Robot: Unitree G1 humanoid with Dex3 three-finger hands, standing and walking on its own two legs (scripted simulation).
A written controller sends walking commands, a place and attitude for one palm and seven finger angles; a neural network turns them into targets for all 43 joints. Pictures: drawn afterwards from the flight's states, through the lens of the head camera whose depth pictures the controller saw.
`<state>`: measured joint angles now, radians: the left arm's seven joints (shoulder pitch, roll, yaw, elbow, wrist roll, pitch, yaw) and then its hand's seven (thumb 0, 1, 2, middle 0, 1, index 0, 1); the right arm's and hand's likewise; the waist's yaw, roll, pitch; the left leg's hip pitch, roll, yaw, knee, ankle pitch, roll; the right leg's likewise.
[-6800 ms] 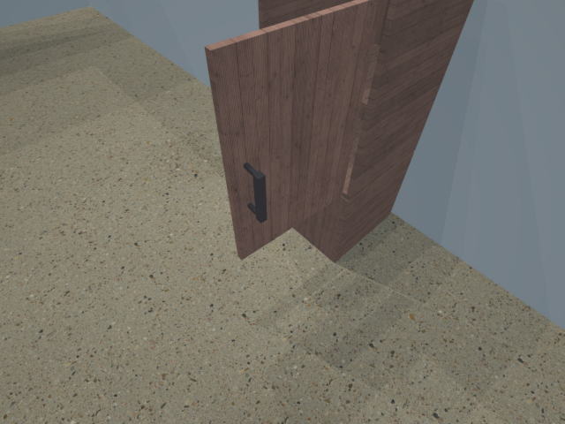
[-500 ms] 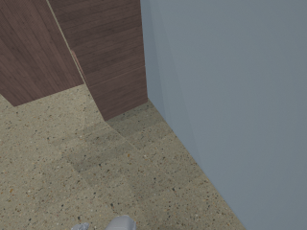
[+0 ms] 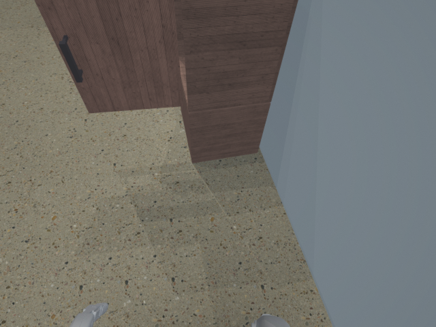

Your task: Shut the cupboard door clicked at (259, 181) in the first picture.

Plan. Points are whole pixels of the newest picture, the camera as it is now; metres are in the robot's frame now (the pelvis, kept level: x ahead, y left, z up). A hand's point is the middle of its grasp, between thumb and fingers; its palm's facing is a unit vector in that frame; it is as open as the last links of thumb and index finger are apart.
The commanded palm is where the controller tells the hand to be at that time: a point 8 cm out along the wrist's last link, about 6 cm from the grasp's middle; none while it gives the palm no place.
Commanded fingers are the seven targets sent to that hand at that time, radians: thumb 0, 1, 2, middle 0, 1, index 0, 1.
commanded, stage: turn to face it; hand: left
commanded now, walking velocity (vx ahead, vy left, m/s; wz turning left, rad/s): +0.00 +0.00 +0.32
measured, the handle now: (72, 59) +0.89 +0.54 -0.08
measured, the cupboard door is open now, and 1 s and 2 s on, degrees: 86 86 86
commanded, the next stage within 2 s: take the last steps up to it in 0.22 s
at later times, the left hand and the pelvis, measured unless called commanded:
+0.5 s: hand out of the picture -0.01 +0.15 -0.16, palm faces +0.27 -0.93 -0.25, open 7.3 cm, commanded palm none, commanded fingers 0.00 0.90 0.90 -0.20 -0.30 -0.20 -0.30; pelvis +0.01 -0.05 +0.00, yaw +12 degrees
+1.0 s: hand (107, 316) +0.15 +0.23 -0.16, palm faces +0.24 -0.95 -0.21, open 7.3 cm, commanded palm none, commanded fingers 0.00 0.90 0.90 -0.20 -0.30 -0.20 -0.30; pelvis +0.12 +0.03 +0.00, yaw +14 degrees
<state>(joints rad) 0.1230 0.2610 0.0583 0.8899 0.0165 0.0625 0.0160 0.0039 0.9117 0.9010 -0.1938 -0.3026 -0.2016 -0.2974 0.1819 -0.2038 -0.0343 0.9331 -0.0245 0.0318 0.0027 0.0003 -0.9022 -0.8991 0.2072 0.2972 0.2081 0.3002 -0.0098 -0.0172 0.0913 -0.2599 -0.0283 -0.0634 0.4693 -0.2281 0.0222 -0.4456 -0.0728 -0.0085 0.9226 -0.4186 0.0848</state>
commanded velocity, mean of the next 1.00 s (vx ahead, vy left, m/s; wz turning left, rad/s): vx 0.21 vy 0.08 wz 0.14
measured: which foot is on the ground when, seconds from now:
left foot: down 0.00-0.12, up 0.14-0.62, down 0.64-1.00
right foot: up 0.00-0.10, down 0.12-0.64, up 0.66-1.00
